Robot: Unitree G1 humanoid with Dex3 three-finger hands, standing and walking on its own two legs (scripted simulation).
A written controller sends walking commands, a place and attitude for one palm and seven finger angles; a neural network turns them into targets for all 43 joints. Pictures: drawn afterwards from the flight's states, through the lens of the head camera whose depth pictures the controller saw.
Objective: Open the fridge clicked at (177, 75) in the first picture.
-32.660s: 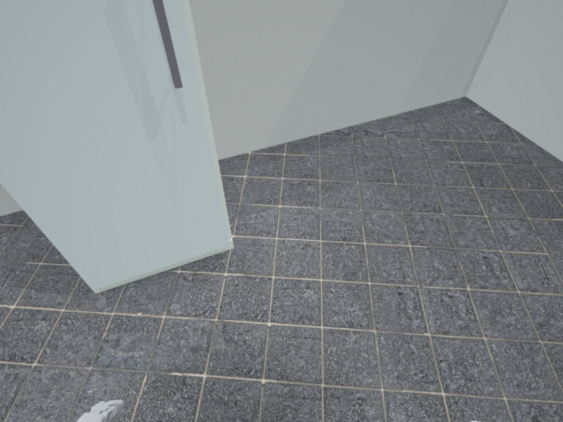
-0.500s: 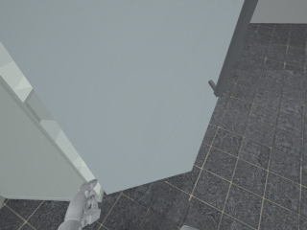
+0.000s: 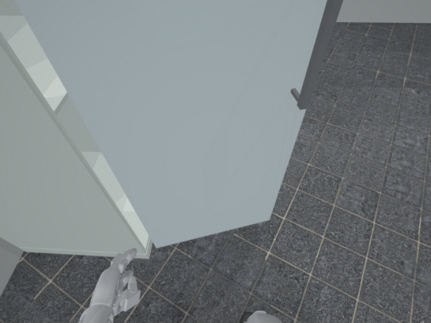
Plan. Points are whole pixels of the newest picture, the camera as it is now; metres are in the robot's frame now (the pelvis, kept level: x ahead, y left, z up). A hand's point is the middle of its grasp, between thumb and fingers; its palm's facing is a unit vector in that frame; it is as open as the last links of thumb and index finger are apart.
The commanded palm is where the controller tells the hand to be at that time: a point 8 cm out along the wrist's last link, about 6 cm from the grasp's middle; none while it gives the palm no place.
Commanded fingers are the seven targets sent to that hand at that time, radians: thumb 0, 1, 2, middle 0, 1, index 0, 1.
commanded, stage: step back with the hand held close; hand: right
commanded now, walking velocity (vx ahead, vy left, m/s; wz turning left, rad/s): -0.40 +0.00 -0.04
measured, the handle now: (317, 33) +0.58 -0.18 +0.23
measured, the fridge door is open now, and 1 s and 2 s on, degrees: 72 72 72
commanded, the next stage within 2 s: stop stepping back and stand still in 0.12 s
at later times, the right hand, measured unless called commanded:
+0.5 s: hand out of the picture +0.06 -0.29 +0.18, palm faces +0.45 +0.78 -0.44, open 7.4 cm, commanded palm +0.01 -0.32 +0.18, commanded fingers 0.00 -0.90 -0.90 0.20 0.30 0.20 0.30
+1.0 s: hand out of the picture +0.03 -0.31 +0.18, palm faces +0.50 +0.73 -0.47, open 7.4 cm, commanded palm -0.02 -0.33 +0.18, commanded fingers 0.00 -0.90 -0.90 0.20 0.30 0.20 0.30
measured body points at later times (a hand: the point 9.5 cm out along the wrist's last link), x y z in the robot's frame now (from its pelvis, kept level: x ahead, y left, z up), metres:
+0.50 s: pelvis -0.12 -0.02 +0.01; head -0.14 -0.04 +0.46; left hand +0.04 +0.20 -0.07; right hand +0.03 -0.33 +0.21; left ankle -0.14 +0.09 -0.73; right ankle -0.02 -0.12 -0.72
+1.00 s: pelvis -0.15 -0.02 +0.00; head -0.16 -0.03 +0.45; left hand +0.00 +0.19 -0.10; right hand +0.00 -0.34 +0.20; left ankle -0.10 +0.08 -0.73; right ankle -0.14 -0.14 -0.71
